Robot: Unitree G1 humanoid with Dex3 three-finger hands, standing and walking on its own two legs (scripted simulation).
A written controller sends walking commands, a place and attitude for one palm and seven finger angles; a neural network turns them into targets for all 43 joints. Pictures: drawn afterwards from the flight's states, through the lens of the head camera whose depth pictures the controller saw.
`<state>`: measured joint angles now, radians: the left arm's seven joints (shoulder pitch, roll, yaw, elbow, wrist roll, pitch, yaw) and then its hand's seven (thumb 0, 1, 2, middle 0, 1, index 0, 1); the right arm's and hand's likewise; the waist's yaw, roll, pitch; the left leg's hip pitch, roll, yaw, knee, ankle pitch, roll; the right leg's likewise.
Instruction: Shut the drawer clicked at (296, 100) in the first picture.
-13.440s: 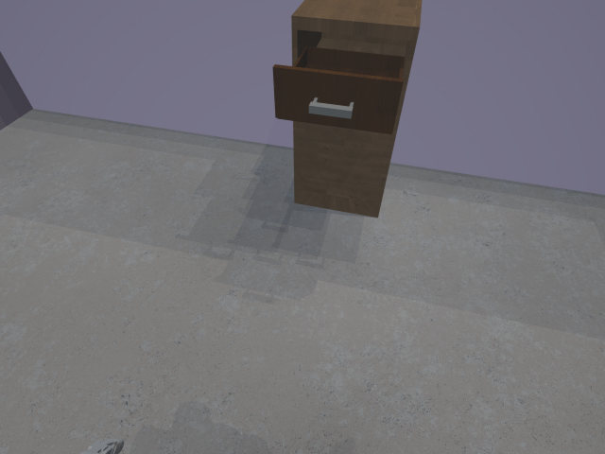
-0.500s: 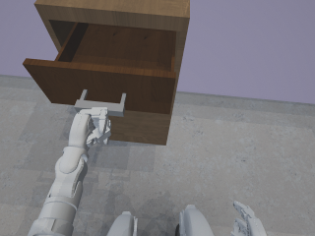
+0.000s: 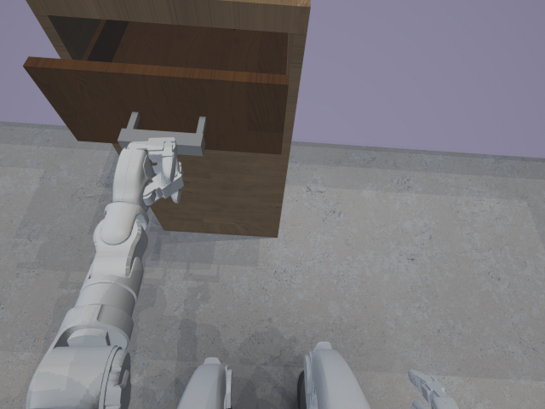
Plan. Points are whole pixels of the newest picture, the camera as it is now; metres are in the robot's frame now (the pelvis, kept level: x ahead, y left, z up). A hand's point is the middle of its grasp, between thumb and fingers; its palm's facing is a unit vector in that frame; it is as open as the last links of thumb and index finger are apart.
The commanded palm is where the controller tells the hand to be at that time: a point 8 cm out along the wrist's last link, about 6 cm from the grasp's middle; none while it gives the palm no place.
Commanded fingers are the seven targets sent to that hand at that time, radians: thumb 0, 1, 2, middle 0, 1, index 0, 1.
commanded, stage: push the drawer shut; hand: left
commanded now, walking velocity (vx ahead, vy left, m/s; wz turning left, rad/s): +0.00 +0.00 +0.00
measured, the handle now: (165, 131) +0.52 +0.15 +0.05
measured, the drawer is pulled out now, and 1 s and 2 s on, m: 0.11 0.00 0.00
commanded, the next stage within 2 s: pull the fist back off the drawer in 1.52 s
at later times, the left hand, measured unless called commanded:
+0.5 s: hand (184, 143) +0.50 +0.12 +0.04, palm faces -0.10 -0.99 -0.04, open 3.2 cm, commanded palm +0.49 +0.17 +0.05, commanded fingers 0.00 0.90 0.90 -1.40 -1.60 -1.40 -1.60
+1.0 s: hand (189, 119) +0.55 +0.12 +0.04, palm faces -0.09 -0.99 -0.05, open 3.1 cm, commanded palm +0.55 +0.16 +0.05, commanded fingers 0.00 0.90 0.90 -1.40 -1.60 -1.40 -1.60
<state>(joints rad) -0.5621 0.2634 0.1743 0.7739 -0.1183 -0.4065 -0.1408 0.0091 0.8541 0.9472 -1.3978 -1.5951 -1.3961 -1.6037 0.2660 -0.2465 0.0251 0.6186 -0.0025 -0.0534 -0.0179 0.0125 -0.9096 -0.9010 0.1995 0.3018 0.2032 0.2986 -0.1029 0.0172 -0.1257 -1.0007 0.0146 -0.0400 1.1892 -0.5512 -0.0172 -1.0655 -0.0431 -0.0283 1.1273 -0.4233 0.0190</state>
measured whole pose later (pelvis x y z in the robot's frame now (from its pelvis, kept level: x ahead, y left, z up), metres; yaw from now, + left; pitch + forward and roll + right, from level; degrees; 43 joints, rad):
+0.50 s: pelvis +0.00 +0.01 -0.01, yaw -1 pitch +24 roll -2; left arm -0.84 0.36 0.28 1.07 -0.08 -0.45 -0.16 0.02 0.83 0.92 -1.40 -1.60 -1.40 -1.60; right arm 0.33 -0.26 0.03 0.63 -0.03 0.00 0.01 0.01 -0.91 -0.90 0.20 0.30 0.20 0.30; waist -0.17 0.02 -0.12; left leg -1.09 0.02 -0.03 1.22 -0.55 -0.01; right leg -1.15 -0.03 -0.01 1.14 -0.41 0.03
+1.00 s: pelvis +0.00 +0.01 -0.02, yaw -2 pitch +28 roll -3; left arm -1.04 0.45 0.33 1.21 -0.01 -0.42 -0.14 0.01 0.79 0.95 -1.40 -1.60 -1.39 -1.60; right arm 0.36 -0.25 0.06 0.63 -0.06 0.05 0.02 0.01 -0.91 -0.90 0.20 0.30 0.20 0.30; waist -0.22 0.03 -0.12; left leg -1.18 0.03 -0.05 1.26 -0.56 -0.01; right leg -1.23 -0.03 -0.03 1.15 -0.41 0.03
